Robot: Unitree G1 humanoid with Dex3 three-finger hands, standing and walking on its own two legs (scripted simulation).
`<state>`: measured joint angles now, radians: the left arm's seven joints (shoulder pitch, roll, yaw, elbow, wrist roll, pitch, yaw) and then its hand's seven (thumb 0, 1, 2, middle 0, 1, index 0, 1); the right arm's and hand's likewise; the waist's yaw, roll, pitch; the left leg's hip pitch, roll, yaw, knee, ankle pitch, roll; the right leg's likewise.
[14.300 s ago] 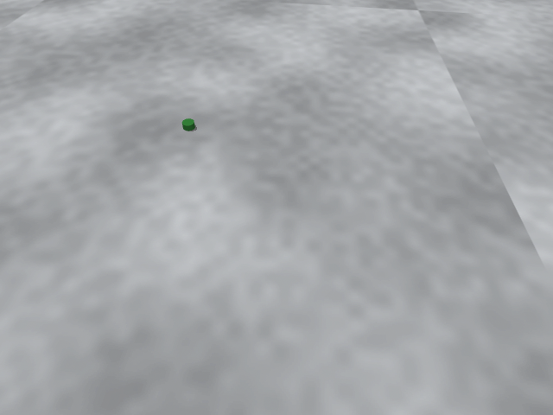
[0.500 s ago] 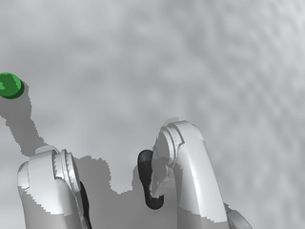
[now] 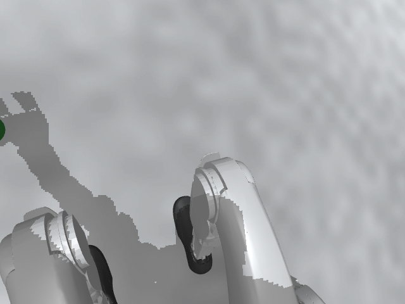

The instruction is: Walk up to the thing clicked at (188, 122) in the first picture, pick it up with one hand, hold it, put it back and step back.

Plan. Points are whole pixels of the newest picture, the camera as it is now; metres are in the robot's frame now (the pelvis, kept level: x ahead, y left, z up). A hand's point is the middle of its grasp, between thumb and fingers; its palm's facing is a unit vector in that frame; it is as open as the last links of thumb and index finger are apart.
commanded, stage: approach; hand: left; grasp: from above
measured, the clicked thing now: out of the picture +0.50 +0.29 -0.30
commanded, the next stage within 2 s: close in in 0.12 s
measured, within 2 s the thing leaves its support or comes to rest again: neither
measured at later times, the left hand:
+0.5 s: hand out of the picture +0.49 +0.29 -0.22, palm faces -0.46 -0.11 -0.88, open 14.1 cm
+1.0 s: hand out of the picture +0.49 +0.29 -0.26, palm faces -0.46 -0.13 -0.88, open 14.4 cm
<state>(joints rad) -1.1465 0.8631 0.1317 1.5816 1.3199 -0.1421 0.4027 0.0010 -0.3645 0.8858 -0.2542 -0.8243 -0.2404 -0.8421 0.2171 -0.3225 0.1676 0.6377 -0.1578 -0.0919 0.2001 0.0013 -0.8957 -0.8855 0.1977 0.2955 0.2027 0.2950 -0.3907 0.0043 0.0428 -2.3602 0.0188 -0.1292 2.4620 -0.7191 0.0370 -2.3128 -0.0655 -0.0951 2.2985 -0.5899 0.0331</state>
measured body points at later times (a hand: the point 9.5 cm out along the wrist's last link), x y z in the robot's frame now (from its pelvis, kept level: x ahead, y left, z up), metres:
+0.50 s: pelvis +0.00 +0.00 -0.01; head +0.27 +0.11 +0.33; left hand +0.51 +0.30 -0.17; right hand +0.03 -0.27 -0.06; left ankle +0.06 +0.12 -0.29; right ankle +0.12 -0.13 -0.29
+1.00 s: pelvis +0.00 +0.00 -0.01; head +0.30 +0.10 +0.30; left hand +0.51 +0.29 -0.21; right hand +0.00 -0.25 -0.06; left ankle +0.06 +0.12 -0.29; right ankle +0.12 -0.13 -0.29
